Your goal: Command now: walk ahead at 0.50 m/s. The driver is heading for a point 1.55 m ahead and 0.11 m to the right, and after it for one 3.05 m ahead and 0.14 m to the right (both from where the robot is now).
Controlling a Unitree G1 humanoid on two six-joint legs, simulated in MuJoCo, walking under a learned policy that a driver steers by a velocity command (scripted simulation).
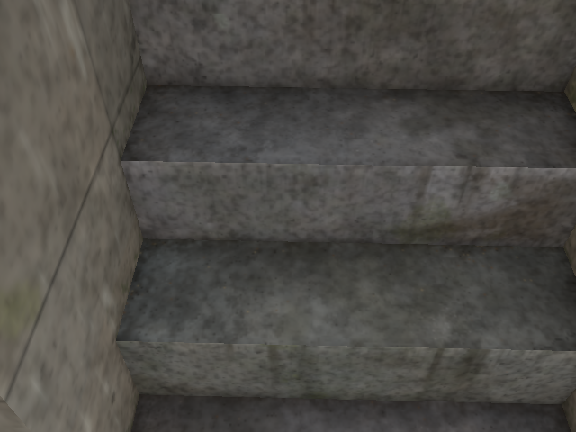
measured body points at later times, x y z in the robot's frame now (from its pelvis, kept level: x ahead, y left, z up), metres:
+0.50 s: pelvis +0.00 +0.00 +0.00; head +0.00 +0.00 +0.45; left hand +0.17 +0.24 -0.11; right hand +0.18 -0.22 -0.11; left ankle -0.02 +0.12 -0.75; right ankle +0.01 -0.12 -0.75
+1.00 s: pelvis +0.00 +0.00 +0.00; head +0.00 +0.00 +0.45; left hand +0.17 +0.24 -0.11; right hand +0.18 -0.22 -0.11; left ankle -0.02 +0.12 -0.75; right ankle +0.01 -0.12 -0.75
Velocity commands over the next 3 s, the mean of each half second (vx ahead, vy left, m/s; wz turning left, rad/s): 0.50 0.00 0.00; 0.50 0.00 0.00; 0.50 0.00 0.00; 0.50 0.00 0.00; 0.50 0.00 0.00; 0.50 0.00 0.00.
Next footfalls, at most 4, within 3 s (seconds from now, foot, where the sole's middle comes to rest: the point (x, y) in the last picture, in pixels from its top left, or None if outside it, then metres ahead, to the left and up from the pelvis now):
none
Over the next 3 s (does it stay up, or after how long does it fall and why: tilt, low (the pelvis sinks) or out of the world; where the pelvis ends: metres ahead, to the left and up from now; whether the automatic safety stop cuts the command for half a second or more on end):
stays up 0.00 0.00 0.00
